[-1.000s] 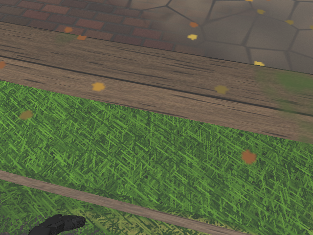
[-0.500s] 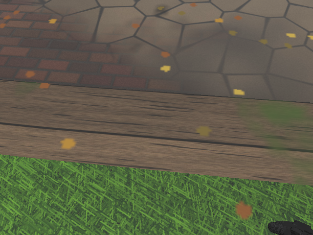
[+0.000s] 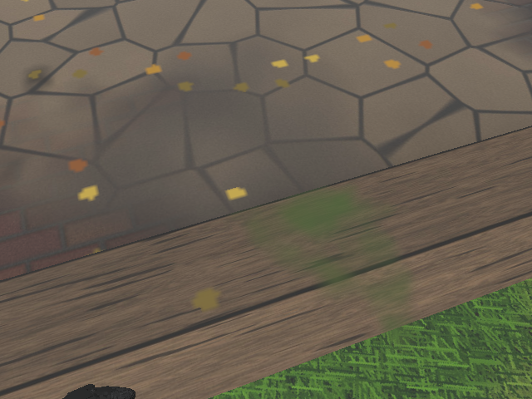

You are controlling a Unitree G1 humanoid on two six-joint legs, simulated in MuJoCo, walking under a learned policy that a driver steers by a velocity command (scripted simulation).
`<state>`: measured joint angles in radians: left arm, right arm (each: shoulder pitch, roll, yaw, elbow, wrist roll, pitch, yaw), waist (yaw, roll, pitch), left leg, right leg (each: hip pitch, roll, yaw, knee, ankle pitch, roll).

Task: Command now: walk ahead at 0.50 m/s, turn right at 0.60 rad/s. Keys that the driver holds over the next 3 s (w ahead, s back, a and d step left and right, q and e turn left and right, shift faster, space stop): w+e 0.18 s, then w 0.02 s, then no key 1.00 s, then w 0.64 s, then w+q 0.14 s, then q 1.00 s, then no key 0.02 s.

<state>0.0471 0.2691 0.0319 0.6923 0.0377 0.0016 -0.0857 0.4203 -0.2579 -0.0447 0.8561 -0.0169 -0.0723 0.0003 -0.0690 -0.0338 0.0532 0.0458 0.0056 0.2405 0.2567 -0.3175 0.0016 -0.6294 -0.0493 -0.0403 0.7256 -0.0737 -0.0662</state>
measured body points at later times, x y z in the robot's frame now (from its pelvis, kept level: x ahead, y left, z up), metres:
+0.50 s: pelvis +0.24 -0.05 +0.00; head +0.28 -0.07 +0.45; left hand +0.33 +0.21 -0.12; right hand +0.33 -0.32 -0.12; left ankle +0.40 +0.06 -0.69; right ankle +0.18 -0.09 -0.74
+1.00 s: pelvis +0.32 -0.05 +0.00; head +0.33 -0.06 +0.45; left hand +0.41 +0.19 -0.15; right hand +0.33 -0.31 -0.14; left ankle +0.40 +0.02 -0.74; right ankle +0.28 -0.17 -0.74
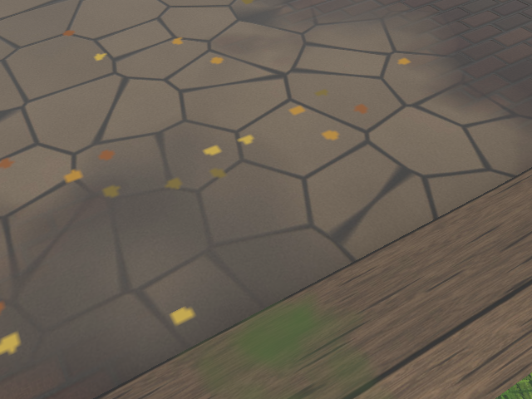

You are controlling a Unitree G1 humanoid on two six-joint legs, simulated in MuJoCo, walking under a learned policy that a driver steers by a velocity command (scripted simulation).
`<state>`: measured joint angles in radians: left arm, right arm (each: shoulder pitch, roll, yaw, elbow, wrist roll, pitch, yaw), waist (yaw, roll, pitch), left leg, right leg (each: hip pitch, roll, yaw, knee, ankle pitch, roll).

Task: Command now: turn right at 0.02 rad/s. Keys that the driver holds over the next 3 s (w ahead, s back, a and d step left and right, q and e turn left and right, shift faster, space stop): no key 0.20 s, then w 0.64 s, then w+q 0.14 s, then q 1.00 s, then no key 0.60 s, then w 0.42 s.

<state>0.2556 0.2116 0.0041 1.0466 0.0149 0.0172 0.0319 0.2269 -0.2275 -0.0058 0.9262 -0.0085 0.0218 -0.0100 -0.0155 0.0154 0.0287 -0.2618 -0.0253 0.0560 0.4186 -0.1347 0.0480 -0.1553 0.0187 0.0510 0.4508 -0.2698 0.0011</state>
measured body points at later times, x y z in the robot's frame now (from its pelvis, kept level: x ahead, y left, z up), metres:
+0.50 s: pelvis +0.08 +0.01 -0.01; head +0.08 +0.03 +0.44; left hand +0.01 +0.26 -0.17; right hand +0.13 -0.25 -0.14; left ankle +0.10 +0.10 -0.74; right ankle -0.02 -0.12 -0.74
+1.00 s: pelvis +0.32 +0.02 -0.02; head +0.36 +0.02 +0.42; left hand +0.50 +0.24 -0.14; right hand +0.22 -0.21 -0.17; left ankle +0.11 +0.10 -0.72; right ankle +0.45 -0.05 -0.74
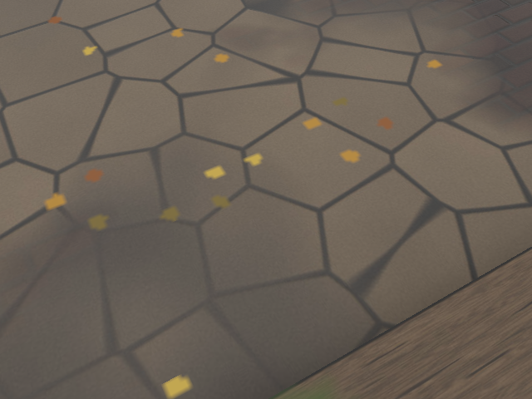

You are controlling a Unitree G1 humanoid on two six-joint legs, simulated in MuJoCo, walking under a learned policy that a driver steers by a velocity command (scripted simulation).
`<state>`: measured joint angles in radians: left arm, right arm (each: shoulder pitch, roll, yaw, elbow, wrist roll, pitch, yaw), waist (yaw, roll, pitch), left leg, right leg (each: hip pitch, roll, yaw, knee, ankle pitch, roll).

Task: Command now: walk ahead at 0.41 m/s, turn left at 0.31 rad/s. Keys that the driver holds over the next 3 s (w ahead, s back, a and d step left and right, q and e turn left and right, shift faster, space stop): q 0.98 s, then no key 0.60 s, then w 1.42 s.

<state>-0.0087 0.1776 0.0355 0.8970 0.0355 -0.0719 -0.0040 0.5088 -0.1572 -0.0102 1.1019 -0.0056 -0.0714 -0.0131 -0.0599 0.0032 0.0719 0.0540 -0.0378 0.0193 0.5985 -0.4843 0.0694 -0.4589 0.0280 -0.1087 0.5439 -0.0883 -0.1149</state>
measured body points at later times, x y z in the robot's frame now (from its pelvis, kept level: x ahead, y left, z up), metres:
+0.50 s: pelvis +0.13 +0.02 +0.00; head +0.16 +0.05 +0.45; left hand +0.14 +0.29 -0.15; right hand +0.33 -0.19 -0.11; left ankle +0.17 +0.09 -0.72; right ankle +0.12 -0.08 -0.69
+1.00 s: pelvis +0.15 -0.01 +0.02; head +0.18 +0.00 +0.47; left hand +0.16 +0.30 -0.07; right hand +0.40 -0.20 -0.08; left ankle +0.17 +0.09 -0.72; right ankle +0.21 -0.10 -0.71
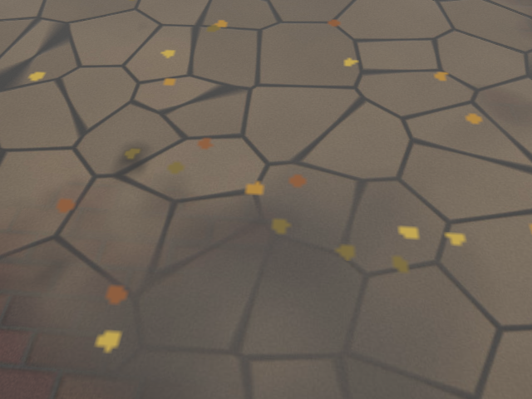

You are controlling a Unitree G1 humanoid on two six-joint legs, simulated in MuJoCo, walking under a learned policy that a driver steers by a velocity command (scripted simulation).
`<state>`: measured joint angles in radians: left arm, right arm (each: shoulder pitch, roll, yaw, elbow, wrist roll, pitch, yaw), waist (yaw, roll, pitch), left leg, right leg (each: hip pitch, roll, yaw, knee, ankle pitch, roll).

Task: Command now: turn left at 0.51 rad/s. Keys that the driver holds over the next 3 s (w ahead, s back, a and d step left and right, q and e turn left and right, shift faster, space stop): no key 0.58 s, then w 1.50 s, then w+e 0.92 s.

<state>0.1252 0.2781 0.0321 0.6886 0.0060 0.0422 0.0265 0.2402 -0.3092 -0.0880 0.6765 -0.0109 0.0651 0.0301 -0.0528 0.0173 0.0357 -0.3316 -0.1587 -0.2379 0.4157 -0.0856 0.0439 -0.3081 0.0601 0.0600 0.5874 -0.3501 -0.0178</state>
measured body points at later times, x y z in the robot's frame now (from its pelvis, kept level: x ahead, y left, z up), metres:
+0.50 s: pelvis -0.01 -0.02 +0.00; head +0.00 -0.02 +0.45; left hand +0.07 +0.24 -0.12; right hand +0.13 -0.26 -0.12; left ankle -0.05 +0.10 -0.74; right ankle +0.01 -0.11 -0.74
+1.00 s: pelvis +0.07 -0.02 +0.01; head +0.08 -0.04 +0.46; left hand +0.02 +0.25 -0.11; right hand +0.21 -0.28 -0.12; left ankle +0.07 +0.11 -0.69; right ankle +0.01 -0.11 -0.74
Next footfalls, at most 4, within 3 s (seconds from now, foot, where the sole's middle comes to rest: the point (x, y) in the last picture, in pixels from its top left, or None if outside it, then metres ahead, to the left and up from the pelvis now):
0.02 right None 0.05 -0.10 -0.78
0.42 left None -0.01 0.10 -0.78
1.24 left None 0.27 0.14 -0.78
1.68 right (270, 375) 0.58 0.00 -0.93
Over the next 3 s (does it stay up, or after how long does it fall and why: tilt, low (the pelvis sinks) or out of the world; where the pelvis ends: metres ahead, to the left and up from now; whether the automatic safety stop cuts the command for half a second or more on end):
stays up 1.15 0.10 -0.15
